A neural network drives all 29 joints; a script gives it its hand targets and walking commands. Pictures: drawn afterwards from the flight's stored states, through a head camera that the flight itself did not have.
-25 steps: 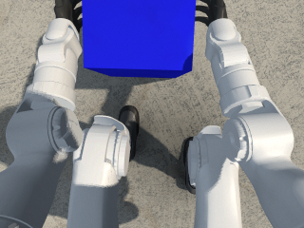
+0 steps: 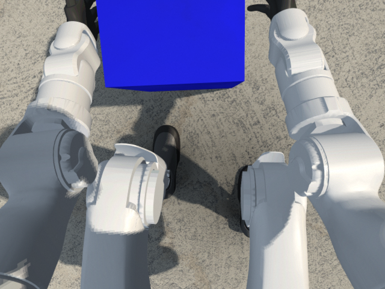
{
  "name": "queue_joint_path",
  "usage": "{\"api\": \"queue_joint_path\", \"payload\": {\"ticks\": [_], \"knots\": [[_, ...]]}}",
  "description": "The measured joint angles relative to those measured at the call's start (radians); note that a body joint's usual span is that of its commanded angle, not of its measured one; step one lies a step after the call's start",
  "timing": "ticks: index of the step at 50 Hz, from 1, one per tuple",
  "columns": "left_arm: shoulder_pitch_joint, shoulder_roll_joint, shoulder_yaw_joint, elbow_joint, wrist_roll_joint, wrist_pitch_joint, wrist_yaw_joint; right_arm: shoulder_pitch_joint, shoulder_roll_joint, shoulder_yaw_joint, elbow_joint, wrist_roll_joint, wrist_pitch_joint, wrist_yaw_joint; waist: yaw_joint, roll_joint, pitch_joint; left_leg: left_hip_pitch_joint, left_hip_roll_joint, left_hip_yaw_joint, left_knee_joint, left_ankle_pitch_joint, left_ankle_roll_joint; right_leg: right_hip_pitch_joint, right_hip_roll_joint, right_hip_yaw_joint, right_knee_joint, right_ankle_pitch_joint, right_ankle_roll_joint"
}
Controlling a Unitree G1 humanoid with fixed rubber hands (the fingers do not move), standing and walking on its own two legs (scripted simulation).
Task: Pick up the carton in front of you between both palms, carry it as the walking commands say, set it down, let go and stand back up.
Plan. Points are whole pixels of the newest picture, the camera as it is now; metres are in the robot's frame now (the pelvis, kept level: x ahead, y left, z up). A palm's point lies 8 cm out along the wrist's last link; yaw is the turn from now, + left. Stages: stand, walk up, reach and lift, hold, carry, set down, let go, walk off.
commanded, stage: set down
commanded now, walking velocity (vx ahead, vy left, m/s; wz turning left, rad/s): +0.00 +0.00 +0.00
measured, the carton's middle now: (181, 34) +0.51 +0.09 -0.25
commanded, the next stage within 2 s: let go in 1.28 s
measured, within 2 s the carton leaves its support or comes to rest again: neither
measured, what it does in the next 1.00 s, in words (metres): rises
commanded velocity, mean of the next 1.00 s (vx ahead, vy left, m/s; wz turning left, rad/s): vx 0.00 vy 0.00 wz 0.00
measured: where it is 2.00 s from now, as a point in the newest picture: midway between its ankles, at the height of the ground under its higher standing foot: (208, 193)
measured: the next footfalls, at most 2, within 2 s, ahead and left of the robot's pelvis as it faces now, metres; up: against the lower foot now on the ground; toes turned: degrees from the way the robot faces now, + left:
none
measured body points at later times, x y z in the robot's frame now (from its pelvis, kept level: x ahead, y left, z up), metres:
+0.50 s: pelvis +0.01 +0.00 +0.03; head +0.35 +0.02 +0.32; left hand +0.49 +0.27 -0.12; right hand +0.57 -0.10 -0.11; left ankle +0.17 +0.13 -0.34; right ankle +0.08 -0.12 -0.34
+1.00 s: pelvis +0.03 +0.00 +0.15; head +0.34 +0.03 +0.48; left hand +0.49 +0.28 +0.04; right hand +0.57 -0.12 +0.04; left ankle +0.17 +0.13 -0.34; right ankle +0.08 -0.12 -0.34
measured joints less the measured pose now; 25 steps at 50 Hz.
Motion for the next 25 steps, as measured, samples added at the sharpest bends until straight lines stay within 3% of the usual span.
{"api": "queue_joint_path", "payload": {"ticks": [5,9,12,19,25], "knots": [[0.006,0.04,-0.084,0.054,-0.112,-0.06,0.06,0.033,-0.103,0.121,0.005,0.148,-0.028,-0.046,-0.01,0.012,0.044,0.013,-0.001,0.005,-0.004,0.003,0.007,0.015,-0.003,0.005,-0.003,0.0,0.008],[0.023,0.068,-0.129,0.049,-0.186,-0.085,0.066,0.066,-0.175,0.212,-0.04,0.271,-0.031,-0.039,-0.015,0.004,0.061,0.02,0.003,0.006,-0.001,-0.002,0.011,0.021,0.0,0.006,-0.002,-0.003,0.009],[0.042,0.078,-0.143,0.02,-0.209,-0.089,0.066,0.065,-0.189,0.249,-0.071,0.321,-0.024,-0.035,-0.014,-0.008,0.052,0.017,0.008,0.004,0.001,-0.006,0.01,0.017,0.004,0.004,-0.004,-0.002,0.007],[0.126,0.04,-0.142,-0.158,-0.202,-0.058,0.076,0.082,-0.156,0.203,-0.154,0.294,0.004,-0.057,-0.009,-0.029,-0.007,0.023,-0.006,-0.004,-0.02,-0.006,0.0,0.028,-0.011,-0.006,-0.023,-0.008,-0.003],[0.237,-0.025,-0.118,-0.337,-0.125,0.016,0.09,0.16,-0.115,0.13,-0.223,0.239,0.059,-0.07,-0.006,-0.056,-0.093,0.082,-0.019,-0.021,-0.087,-0.015,-0.009,0.093,-0.027,-0.024,-0.103,-0.012,-0.019]]}}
